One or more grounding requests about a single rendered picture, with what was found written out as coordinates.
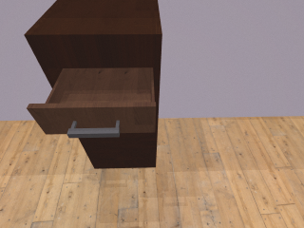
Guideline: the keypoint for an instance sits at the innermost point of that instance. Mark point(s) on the handle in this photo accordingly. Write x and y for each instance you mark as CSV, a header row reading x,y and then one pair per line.
x,y
103,132

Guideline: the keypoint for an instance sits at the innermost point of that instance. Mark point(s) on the drawer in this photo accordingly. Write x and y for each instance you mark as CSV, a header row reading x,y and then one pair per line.
x,y
97,98

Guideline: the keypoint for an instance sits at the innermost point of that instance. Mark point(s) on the cabinet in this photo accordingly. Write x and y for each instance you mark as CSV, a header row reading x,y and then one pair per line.
x,y
104,34

